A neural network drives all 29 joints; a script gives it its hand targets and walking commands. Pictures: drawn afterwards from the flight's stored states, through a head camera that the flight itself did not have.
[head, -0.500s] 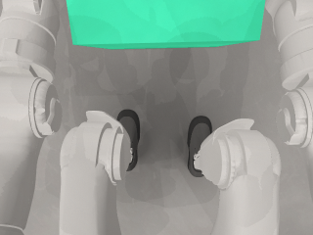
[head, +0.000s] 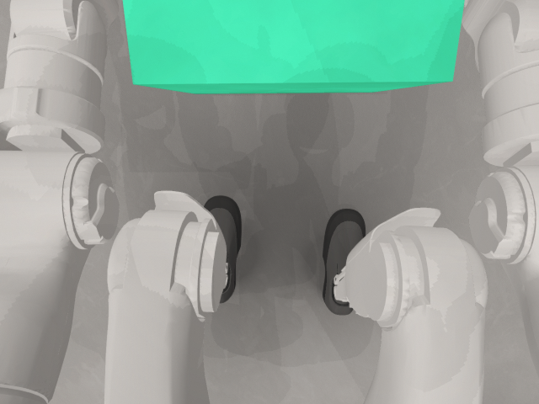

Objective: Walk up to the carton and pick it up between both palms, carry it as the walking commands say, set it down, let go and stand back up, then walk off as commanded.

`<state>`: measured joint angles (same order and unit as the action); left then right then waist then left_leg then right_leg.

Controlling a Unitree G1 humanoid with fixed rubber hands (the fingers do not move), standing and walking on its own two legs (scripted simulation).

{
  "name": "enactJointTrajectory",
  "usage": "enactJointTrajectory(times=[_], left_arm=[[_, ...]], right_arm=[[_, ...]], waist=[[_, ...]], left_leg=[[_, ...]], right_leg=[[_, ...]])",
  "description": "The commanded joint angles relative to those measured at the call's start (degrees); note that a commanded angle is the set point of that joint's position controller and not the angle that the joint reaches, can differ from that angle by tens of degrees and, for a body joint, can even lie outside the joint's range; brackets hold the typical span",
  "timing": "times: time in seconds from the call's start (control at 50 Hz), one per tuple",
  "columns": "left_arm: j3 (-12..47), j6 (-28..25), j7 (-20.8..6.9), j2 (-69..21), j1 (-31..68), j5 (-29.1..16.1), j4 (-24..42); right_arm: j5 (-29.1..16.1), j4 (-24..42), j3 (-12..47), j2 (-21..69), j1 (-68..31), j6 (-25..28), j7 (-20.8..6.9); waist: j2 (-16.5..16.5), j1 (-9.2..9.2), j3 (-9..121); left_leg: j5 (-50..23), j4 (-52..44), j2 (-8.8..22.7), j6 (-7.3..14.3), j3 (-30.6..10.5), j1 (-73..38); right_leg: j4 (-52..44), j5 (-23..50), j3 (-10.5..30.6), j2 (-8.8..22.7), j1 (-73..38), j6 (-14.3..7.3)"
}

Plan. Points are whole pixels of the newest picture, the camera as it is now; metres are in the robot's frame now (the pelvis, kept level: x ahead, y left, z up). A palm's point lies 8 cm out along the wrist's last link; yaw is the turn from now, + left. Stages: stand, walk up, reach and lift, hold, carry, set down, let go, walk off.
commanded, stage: reach and lift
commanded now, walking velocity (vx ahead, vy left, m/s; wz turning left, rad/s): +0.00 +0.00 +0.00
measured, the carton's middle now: out of the picture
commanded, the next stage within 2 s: none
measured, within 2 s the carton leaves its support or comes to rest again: leaves its support in 0.06 s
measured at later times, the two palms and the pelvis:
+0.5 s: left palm out of the picture +0.55 +0.23 -0.08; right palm out of the picture +0.57 -0.14 -0.09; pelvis +0.00 +0.00 +0.04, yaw +0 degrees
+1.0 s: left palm out of the picture +0.54 +0.23 -0.02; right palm out of the picture +0.56 -0.14 -0.02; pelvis +0.01 +0.00 +0.09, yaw +0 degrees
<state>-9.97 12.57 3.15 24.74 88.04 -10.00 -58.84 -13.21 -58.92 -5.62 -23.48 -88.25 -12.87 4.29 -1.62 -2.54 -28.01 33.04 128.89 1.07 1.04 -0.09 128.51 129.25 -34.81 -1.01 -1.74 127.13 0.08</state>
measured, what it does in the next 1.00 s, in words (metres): rises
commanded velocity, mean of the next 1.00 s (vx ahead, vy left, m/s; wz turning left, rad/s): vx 0.00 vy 0.00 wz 0.00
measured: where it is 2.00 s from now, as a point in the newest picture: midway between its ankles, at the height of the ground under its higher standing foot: (280, 271)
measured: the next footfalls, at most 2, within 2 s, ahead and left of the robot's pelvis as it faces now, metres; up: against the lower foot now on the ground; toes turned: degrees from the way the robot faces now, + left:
none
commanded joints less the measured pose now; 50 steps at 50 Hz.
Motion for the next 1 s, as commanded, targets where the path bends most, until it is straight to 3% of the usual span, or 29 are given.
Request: enactJointTrajectory(times=[0.0, 0.08, 0.22, 0.32, 0.48, 0.72, 0.86, 0.98], left_arm=[[18.21, 0.04, -16.22, -51.26, 34.05, -6.68, 16.23], [19.94, -0.48, -15.46, -51.81, 35.91, -8.41, 20.88], [15.64, 0.56, -16.18, -55.99, 27.79, -3.89, 13.62], [12.53, 1.98, -17.08, -56.5, 26.5, 0.12, 12.81], [13.91, 4.12, -16.72, -56.48, 30.66, -0.27, 19.2], [12.18, 6.59, -18.47, -61.14, 22.51, 3.52, 18.6], [15.23, 7.5, -18.5, -62.95, 22.72, 1.81, 22.74], [13.41, 8.47, -18.63, -63.91, 20.71, 3.52, 21.28]], right_arm=[[-6.1, 21.25, 16.78, 53.33, -41.14, 1.99, -13.22], [-5.14, 22.47, 16.12, 54.39, -39.05, 1.92, -11.81], [1.72, 15.33, 9.27, 55.25, -30.57, 0.82, -12.52], [4.56, 15.79, 7.13, 55.83, -29.54, -0.73, -13.76], [2.16, 24.58, 11.31, 57.09, -36.06, -2.56, -13.65], [6.96, 21.69, 7.86, 60.69, -26.15, -5.0, -15.25], [5.88, 26.51, 10.69, 62.01, -26.24, -5.81, -15.82], [6.82, 25.07, 9.68, 63.36, -24.36, -7.01, -16.74]], waist=[[0.63, -3.69, 90.4], [1.35, -1.64, 97.14], [2.87, 0.74, 81.23], [2.34, -0.05, 79.7], [1.01, -1.77, 97.48], [1.78, -0.72, 92.87], [2.68, -0.02, 101.91], [2.37, -0.71, 99.46]], left_leg=[[-27.83, -9.17, -4.6, 0.34, 3.05, -45.26], [-31.25, -10.12, -5.01, -0.46, 3.4, -46.06], [-24.66, -14.56, -5.67, -0.87, 2.71, -37.99], [-21.46, -16.52, -5.85, -0.6, 2.86, -35.64], [-24.66, -17.97, -5.96, -0.76, 3.33, -43.56], [-26.74, -21.74, -6.53, -1.29, 3.13, -41.22], [-30.73, -24.17, -7.04, -1.71, 2.7, -46.85], [-27.66, -27.72, -7.16, -1.53, 2.93, -46.57]], right_leg=[[-8.73, 22.43, -3.03, -4.31, -36.5, -0.89], [-9.92, 27.09, -3.06, -4.77, -39.95, -0.88], [-14.26, 20.75, -3.56, -4.69, -29.85, -1.35], [-16.27, 18.05, -3.31, -4.58, -28.85, -1.22], [-18.02, 20.43, -3.66, -5.07, -36.68, -0.45], [-22.17, 22.19, -3.76, -5.67, -33.04, -0.34], [-25.06, 25.22, -3.78, -6.08, -36.5, -0.31], [-28.41, 22.4, -3.73, -6.06, -35.71, -0.28]])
